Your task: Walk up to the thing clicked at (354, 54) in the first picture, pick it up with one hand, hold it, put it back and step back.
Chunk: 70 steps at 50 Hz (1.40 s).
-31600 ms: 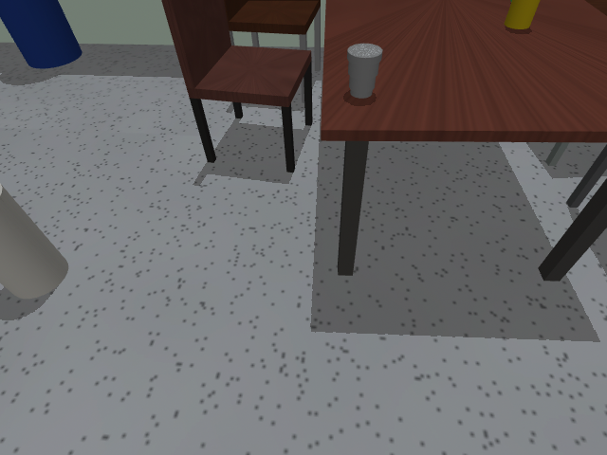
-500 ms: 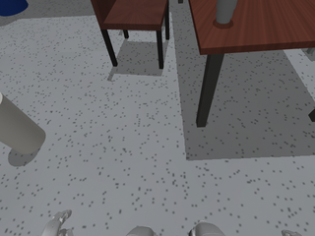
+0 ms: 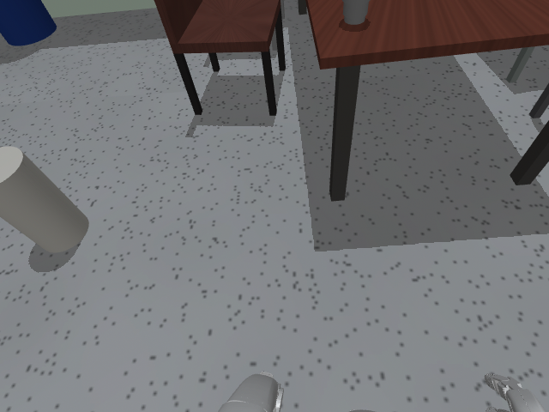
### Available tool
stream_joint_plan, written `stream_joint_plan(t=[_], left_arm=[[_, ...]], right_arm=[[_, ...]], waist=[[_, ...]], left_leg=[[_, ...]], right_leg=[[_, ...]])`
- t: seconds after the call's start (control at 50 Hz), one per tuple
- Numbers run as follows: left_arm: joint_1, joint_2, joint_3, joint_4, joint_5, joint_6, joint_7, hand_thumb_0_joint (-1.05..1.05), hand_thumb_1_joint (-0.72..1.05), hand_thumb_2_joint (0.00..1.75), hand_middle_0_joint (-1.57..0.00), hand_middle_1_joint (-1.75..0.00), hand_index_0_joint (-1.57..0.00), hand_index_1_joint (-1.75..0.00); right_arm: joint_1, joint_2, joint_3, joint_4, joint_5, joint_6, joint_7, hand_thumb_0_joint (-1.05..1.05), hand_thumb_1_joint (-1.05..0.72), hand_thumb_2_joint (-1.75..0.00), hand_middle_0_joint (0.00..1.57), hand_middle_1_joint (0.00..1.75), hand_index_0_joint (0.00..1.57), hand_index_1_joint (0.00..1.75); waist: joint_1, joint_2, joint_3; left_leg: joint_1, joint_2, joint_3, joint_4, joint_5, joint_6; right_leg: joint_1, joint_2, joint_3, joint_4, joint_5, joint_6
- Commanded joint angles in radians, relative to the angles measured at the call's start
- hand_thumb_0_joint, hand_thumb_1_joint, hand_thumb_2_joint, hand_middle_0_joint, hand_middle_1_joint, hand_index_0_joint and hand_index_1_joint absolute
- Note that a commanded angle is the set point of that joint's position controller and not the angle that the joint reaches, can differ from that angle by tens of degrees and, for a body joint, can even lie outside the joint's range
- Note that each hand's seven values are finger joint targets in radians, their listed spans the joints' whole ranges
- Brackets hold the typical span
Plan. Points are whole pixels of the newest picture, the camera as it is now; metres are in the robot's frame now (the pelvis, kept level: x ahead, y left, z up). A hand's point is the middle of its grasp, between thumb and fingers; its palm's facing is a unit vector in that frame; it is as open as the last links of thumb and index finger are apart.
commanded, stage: step back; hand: right
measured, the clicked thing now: out of the picture +1.11 -0.16 +0.05
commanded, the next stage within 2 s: stand in 1.22 s
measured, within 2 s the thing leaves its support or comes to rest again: neither
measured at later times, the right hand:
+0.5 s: hand out of the picture -0.01 -0.24 -0.15, palm faces -0.10 +0.93 -0.36, open 7.4 cm
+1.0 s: hand out of the picture +0.06 -0.19 -0.14, palm faces -0.07 +0.94 -0.34, open 7.4 cm
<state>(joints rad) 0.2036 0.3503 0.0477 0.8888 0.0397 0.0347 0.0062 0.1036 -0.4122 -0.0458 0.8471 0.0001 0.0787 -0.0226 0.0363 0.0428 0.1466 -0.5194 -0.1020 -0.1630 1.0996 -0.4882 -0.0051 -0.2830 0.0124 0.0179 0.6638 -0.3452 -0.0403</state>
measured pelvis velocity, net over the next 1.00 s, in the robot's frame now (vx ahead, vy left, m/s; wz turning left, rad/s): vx -0.06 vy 0.04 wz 0.04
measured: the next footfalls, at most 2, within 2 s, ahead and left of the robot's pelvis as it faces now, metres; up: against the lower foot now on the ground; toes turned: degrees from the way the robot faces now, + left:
left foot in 0.26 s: -0.01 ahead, +0.17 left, +0.00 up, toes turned +5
right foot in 0.50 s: -0.02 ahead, -0.09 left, +0.00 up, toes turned +4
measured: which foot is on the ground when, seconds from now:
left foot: up 0.00-0.24, down 0.26-1.00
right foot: down 0.00-0.28, up 0.30-0.48, down 0.50-1.00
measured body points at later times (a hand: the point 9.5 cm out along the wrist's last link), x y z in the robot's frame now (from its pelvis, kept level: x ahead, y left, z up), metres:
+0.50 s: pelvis -0.09 +0.01 +0.00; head -0.09 +0.01 +0.45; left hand -0.09 +0.34 -0.12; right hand +0.00 -0.29 -0.12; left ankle -0.11 +0.14 -0.73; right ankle -0.06 -0.10 -0.72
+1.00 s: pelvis -0.06 +0.04 +0.01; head -0.04 +0.05 +0.46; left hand +0.00 +0.36 -0.12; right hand +0.06 -0.24 -0.12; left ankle -0.05 +0.16 -0.73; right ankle -0.06 -0.09 -0.73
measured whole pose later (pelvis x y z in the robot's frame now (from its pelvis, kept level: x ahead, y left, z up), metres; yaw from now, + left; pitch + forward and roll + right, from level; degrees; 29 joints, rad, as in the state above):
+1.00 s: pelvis -0.06 +0.04 +0.01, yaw +2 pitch -2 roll +0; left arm 0.17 0.38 0.03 1.04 0.01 -0.01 -0.01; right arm 0.12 -0.32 -0.02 1.03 -0.02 -0.01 0.01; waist 0.02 -0.01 0.06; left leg -0.25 0.03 0.04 0.57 -0.29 -0.01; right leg -0.20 0.00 0.03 0.55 -0.32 0.02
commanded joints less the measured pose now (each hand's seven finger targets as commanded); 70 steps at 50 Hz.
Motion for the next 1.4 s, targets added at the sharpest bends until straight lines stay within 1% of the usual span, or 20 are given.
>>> stream_joint_plan(t=[0.0, 0.1, 0.22, 0.24, 0.26, 0.28, 0.34, 0.46, 0.48, 0.52, 0.54, 0.66, 0.72, 0.74, 0.76, 0.78, 0.8, 0.9, 1.02, 1.38], left_arm=[[-0.058, 0.277, 0.085, -0.110, 0.005, -0.048, 0.037, 0.00, 0.90, 0.90, -0.20, -0.30, -0.20, -0.30], [0.030, 0.307, 0.101, -0.085, 0.006, -0.047, 0.037, 0.00, 0.90, 0.90, -0.20, -0.30, -0.20, -0.30], [-0.068, 0.290, 0.074, -0.082, 0.005, -0.033, 0.011, 0.00, 0.90, 0.90, -0.20, -0.30, -0.20, -0.30], [-0.036, 0.242, 0.057, -0.077, 0.004, -0.032, 0.007, 0.00, 0.90, 0.90, -0.20, -0.30, -0.20, -0.30], [-0.111, 0.207, 0.048, -0.084, -0.018, -0.037, 0.008, 0.00, 0.90, 0.90, -0.20, -0.30, -0.20, -0.30], [-0.178, 0.281, 0.078, -0.069, -0.010, -0.039, 0.010, 0.00, 0.90, 0.90, -0.20, -0.30, -0.20, -0.30], [-0.010, 0.233, 0.064, 0.004, -0.026, -0.045, -0.013, 0.00, 0.90, 0.90, -0.20, -0.30, -0.20, -0.30], [0.040, 0.209, 0.068, 0.049, -0.008, -0.071, -0.015, 0.00, 0.90, 0.90, -0.20, -0.30, -0.20, -0.30], [0.068, 0.222, 0.071, 0.058, 0.002, -0.083, -0.006, 0.00, 0.90, 0.90, -0.20, -0.30, -0.20, -0.30], [0.086, 0.361, 0.100, 0.058, 0.006, -0.099, 0.002, 0.00, 0.90, 0.90, -0.20, -0.30, -0.20, -0.30], [0.038, 0.371, 0.101, 0.027, 0.003, -0.104, 0.001, 0.00, 0.90, 0.90, -0.20, -0.30, -0.20, -0.30], [-0.024, 0.293, 0.072, 0.010, -0.003, -0.106, -0.001, 0.00, 0.90, 0.90, -0.20, -0.30, -0.20, -0.30], [-0.058, 0.247, 0.040, -0.002, -0.016, -0.084, -0.005, 0.00, 0.90, 0.90, -0.20, -0.30, -0.20, -0.30], [-0.040, 0.209, 0.026, 0.003, -0.022, -0.078, -0.006, 0.00, 0.90, 0.90, -0.20, -0.30, -0.20, -0.30], [-0.032, 0.162, 0.012, 0.002, -0.037, -0.070, -0.008, 0.00, 0.90, 0.90, -0.20, -0.30, -0.20, -0.30], [-0.003, 0.211, 0.028, 0.034, -0.041, -0.059, 0.000, 0.00, 0.90, 0.90, -0.20, -0.30, -0.20, -0.30], [-0.001, 0.234, 0.034, 0.051, -0.031, -0.058, -0.001, 0.00, 0.90, 0.90, -0.20, -0.30, -0.20, -0.30], [-0.019, 0.246, 0.034, 0.091, -0.029, -0.080, 0.000, 0.00, 0.90, 0.90, -0.20, -0.30, -0.20, -0.30], [-0.079, 0.240, 0.021, 0.109, -0.036, -0.083, 0.009, 0.00, 0.90, 0.90, -0.20, -0.30, -0.20, -0.30], [-0.183, 0.211, 0.001, 0.171, -0.035, -0.075, 0.006, 0.00, 0.90, 0.90, -0.20, -0.30, -0.20, -0.30]], right_arm=[[0.060, -0.170, -0.047, -0.038, -0.014, -0.027, -0.009, 0.00, -0.90, -0.90, 0.20, 0.30, 0.20, 0.30], [-0.006, -0.178, -0.054, -0.048, -0.035, -0.040, 0.003, 0.00, -0.90, -0.90, 0.20, 0.30, 0.20, 0.30], [0.207, -0.176, -0.076, 0.093, -0.032, -0.058, 0.034, 0.00, -0.90, -0.90, 0.20, 0.30, 0.20, 0.30], [0.212, -0.211, -0.087, 0.094, -0.049, -0.064, 0.033, 0.00, -0.90, -0.90, 0.20, 0.30, 0.20, 0.30], [0.153, -0.281, -0.087, 0.067, -0.055, -0.070, 0.031, 0.00, -0.90, -0.90, 0.20, 0.30, 0.20, 0.30], [0.079, -0.294, -0.086, 0.045, -0.052, -0.079, 0.031, 0.00, -0.90, -0.90, 0.20, 0.30, 0.20, 0.30], [-0.051, -0.214, -0.055, 0.024, -0.051, -0.108, 0.016, 0.00, -0.90, -0.90, 0.20, 0.30, 0.20, 0.30], [0.003, -0.207, -0.067, 0.036, -0.051, -0.083, 0.032, 0.00, -0.90, -0.90, 0.20, 0.30, 0.20, 0.30], [0.038, -0.165, -0.055, 0.040, -0.044, -0.078, 0.030, 0.00, -0.90, -0.90, 0.20, 0.30, 0.20, 0.30], [0.007, -0.130, -0.044, 0.012, -0.036, -0.082, 0.024, 0.00, -0.90, -0.90, 0.20, 0.30, 0.20, 0.30], [0.025, -0.174, -0.060, 0.023, -0.039, -0.084, 0.021, 0.00, -0.90, -0.90, 0.20, 0.30, 0.20, 0.30], [0.086, -0.138, -0.058, 0.064, -0.035, -0.102, 0.035, 0.00, -0.90, -0.90, 0.20, 0.30, 0.20, 0.30], [0.114, -0.127, -0.063, 0.095, -0.036, -0.112, 0.024, 0.00, -0.90, -0.90, 0.20, 0.30, 0.20, 0.30], [0.120, -0.141, -0.066, 0.099, -0.039, -0.117, 0.017, 0.00, -0.90, -0.90, 0.20, 0.30, 0.20, 0.30], [0.091, -0.191, -0.068, 0.087, -0.043, -0.126, 0.010, 0.00, -0.90, -0.90, 0.20, 0.30, 0.20, 0.30], [0.030, -0.247, -0.069, 0.073, -0.036, -0.125, 0.014, 0.00, -0.90, -0.90, 0.20, 0.30, 0.20, 0.30], [-0.018, -0.238, -0.070, 0.069, -0.037, -0.122, 0.017, 0.00, -0.90, -0.90, 0.20, 0.30, 0.20, 0.30], [-0.053, -0.152, -0.031, 0.096, -0.021, -0.119, 0.017, 0.00, -0.90, -0.90, 0.20, 0.30, 0.20, 0.30], [-0.053, -0.148, -0.030, 0.143, -0.011, -0.122, 0.009, 0.00, -0.90, -0.90, 0.20, 0.30, 0.20, 0.30], [-0.113, -0.145, -0.015, 0.206, -0.006, -0.117, 0.020, 0.00, -0.90, -0.90, 0.20, 0.30, 0.20, 0.30]], waist=[[-0.009, -0.147, -0.152], [0.061, -0.216, -0.160], [-0.050, -0.163, -0.150], [-0.059, -0.004, -0.137], [-0.089, 0.238, -0.079], [-0.092, 0.090, 0.021], [0.012, 0.045, -0.053], [-0.003, 0.111, -0.049], [0.009, 0.034, -0.072], [0.034, -0.211, -0.046], [0.013, -0.142, -0.009], [-0.018, -0.172, -0.093], [-0.058, -0.145, -0.140], [-0.058, -0.083, -0.156], [-0.043, 0.052, -0.169], [-0.018, 0.085, -0.157], [-0.008, 0.046, -0.123], [-0.007, 0.042, -0.154], [-0.022, -0.046, -0.240], [-0.042, -0.036, -0.205]], left_leg=[[0.015, 0.005, 0.001, 0.136, 0.011, -0.022], [-0.032, 0.074, 0.045, -0.175, -0.067, -0.028], [0.447, 0.065, 0.189, -0.650, 0.052, 0.044], [0.504, 0.152, 0.010, -0.752, -0.138, 0.075], [0.307, 0.420, -0.395, -0.933, -0.487, 0.190], [0.084, 0.476, -0.453, -0.968, -0.503, 0.258], [0.186, 0.326, -0.119, -0.845, -0.144, 0.168], [0.136, 0.287, -0.004, -0.719, -0.153, 0.137], [0.110, 0.253, 0.039, -0.586, -0.073, 0.111], [-0.067, 0.099, 0.131, -0.234, -0.108, 0.023], [-0.034, 0.129, 0.038, -0.174, -0.081, 0.020], [0.174, 0.147, 0.146, -0.369, 0.033, 0.010], [0.415, 0.106, 0.184, -0.642, 0.253, 0.016], [0.469, 0.164, 0.098, -0.689, 0.280, 0.027], [0.425, 0.338, -0.153, -0.787, 0.185, 0.087], [0.253, 0.437, -0.226, -0.826, 0.008, 0.182], [0.172, 0.429, -0.199, -0.818, -0.006, 0.196], [0.217, 0.243, 0.056, -0.683, 0.282, 0.047], [0.405, 0.238, 0.123, -0.623, 0.645, 0.051], [0.457, 0.245, 0.111, -0.784, 0.544, 0.025]], right_leg=[[0.066, -0.242, 0.183, -0.184, 0.458, -0.149], [0.237, -0.302, 0.298, -0.251, 0.036, -0.167], [-0.152, -0.201, 0.150, -0.228, -0.367, -0.056], [-0.289, -0.126, 0.070, -0.094, -0.390, -0.012], [-0.355, 0.009, -0.050, 0.155, -0.302, 0.035], [-0.259, -0.035, 0.091, 0.273, -0.233, 0.036], [-0.151, -0.018, 0.062, 0.258, -0.062, 0.031], [0.131, 0.026, -0.056, -0.207, -0.017, 0.020], [0.229, 0.012, 0.007, -0.310, -0.007, 0.009], [0.144, -0.334, 0.587, -0.462, -0.391, -0.157], [0.065, -0.383, 0.626, -0.457, -0.395, -0.211], [-0.008, -0.246, 0.259, -0.333, -0.001, -0.132], [-0.111, -0.163, 0.127, -0.170, 0.176, -0.071], [-0.149, -0.130, 0.102, -0.105, 0.196, -0.042], [-0.176, -0.043, 0.061, -0.017, 0.076, 0.009], [-0.058, -0.023, 0.015, 0.050, -0.152, 0.022], [0.020, -0.040, 0.021, 0.058, -0.153, 0.019], [0.133, -0.085, 0.107, -0.187, 0.217, -0.008], [0.146, -0.115, 0.104, -0.202, 0.490, 0.001], [0.204, -0.135, 0.090, -0.350, 0.397, 0.032]])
